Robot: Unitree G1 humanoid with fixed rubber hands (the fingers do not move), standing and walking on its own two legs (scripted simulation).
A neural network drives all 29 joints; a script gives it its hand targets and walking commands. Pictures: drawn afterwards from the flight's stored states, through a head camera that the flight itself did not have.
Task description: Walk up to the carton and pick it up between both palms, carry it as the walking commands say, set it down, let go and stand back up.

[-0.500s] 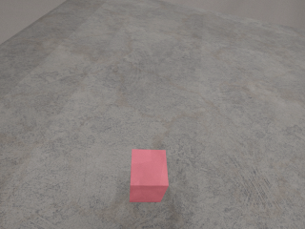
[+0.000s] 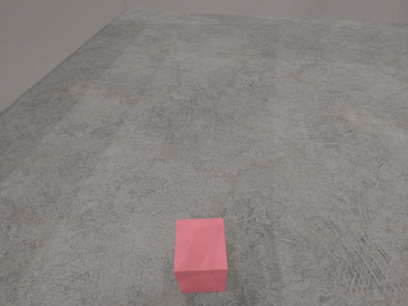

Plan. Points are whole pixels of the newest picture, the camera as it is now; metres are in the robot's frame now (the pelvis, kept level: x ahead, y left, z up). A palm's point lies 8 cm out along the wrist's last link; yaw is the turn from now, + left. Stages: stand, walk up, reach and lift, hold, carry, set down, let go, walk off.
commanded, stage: walk up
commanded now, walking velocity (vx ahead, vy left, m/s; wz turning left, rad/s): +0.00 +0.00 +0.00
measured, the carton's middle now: (201, 256) +0.46 +0.04 -0.63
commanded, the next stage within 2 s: stand in 0.48 s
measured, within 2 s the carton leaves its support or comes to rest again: neither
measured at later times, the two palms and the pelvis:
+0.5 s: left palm out of the picture +0.03 +0.24 -0.14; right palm out of the picture +0.00 -0.21 -0.15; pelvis +0.02 +0.01 +0.00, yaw -1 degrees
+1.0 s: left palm out of the picture +0.15 +0.24 -0.13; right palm out of the picture +0.15 -0.19 -0.14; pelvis +0.01 +0.02 -0.02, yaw +0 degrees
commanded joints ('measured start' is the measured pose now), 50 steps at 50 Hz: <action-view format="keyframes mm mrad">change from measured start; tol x4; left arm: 1 45 124 28 -10 3 -8 2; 34 137 87 27 60 21 -4 1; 35 -605 172 -82 -630 -101 5 -3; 36 -339 180 -20 -401 -70 99 13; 37 -254 224 -51 -430 -79 183 5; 40 -91 144 -83 -348 -84 466 8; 44 -9 139 -31 -406 -29 662 -32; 46 7 107 2 -492 21 650 -47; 50 -98 75 52 -643 59 558 -62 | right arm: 1 80 -57 -6 9 2 -9 -4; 34 88 -59 13 51 -3 -15 -15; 35 -732 -246 20 -698 89 -5 -14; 36 -478 -111 72 -489 85 102 -29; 37 -378 -116 77 -524 97 186 -38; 38 -367 -120 78 -537 106 281 -32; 41 -167 -86 53 -461 109 569 -19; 43 -93 -59 41 -459 106 670 -8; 46 -61 -23 -10 -551 41 669 14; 50 -175 -24 -70 -702 -42 574 44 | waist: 1 3 -59 22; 34 8 -37 48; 35 31 -31 -126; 40 10 -37 -34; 44 -3 -57 -227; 50 12 -48 -229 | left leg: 1 -50 25 -16 -62 49 36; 34 -15 34 -27 -80 102 49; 35 -317 -105 -37 109 -124 71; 37 -413 -75 45 96 -292 105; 38 -416 -62 47 76 -290 93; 41 -419 -100 19 126 -96 103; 45 -275 -139 -21 131 150 102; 50 -365 -124 -15 197 167 95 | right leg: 1 38 -128 149 -119 -26 -6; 13 58 -104 113 -55 65 -1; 34 44 -109 94 -33 82 21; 35 -145 -35 98 84 -171 -21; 38 -132 -35 -2 143 -264 -14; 40 -163 -12 -2 144 -185 -30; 45 -104 7 87 169 243 7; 50 -148 20 72 221 241 14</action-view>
